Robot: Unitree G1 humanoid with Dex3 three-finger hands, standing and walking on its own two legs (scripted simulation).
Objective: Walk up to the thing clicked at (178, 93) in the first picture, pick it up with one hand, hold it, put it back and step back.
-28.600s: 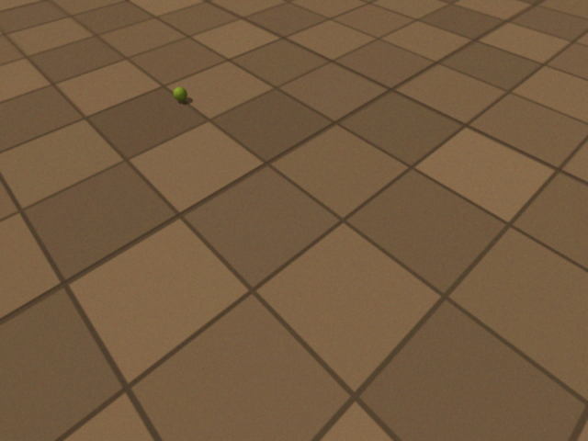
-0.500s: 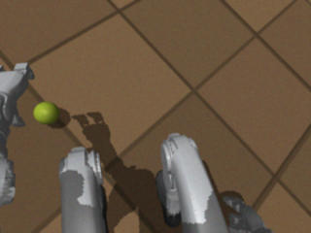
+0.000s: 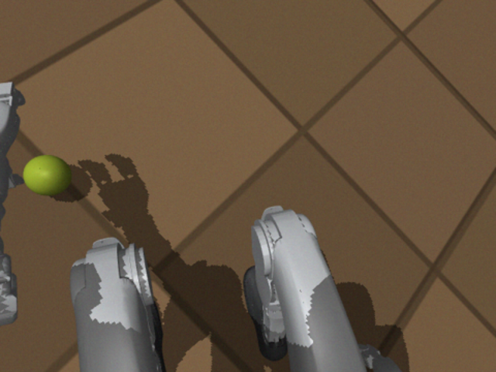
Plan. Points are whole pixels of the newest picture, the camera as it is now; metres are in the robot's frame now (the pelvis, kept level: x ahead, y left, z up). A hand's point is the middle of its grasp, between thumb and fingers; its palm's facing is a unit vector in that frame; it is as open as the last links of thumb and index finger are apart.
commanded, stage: home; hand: left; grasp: from above
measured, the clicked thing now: (48, 175) +0.48 +0.30 -0.30
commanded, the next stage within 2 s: none
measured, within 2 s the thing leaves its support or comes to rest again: neither
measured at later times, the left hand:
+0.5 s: hand out of the picture +0.31 +0.26 +0.07, palm faces -0.19 -0.74 -0.64, open 7.6 cm
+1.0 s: hand out of the picture +0.24 +0.21 +0.29, palm faces +0.19 -0.96 -0.22, open 7.4 cm
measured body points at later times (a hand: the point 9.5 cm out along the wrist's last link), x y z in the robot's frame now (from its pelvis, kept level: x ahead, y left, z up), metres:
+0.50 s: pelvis +0.01 +0.00 +0.18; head +0.16 +0.04 +0.60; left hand +0.31 +0.29 +0.11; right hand +0.23 -0.25 +0.08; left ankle +0.08 +0.13 -0.31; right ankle +0.10 -0.13 -0.31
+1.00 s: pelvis +0.08 +0.00 +0.35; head +0.12 +0.02 +0.79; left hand +0.23 +0.26 +0.30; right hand +0.25 -0.21 +0.27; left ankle +0.08 +0.13 -0.31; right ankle +0.10 -0.13 -0.31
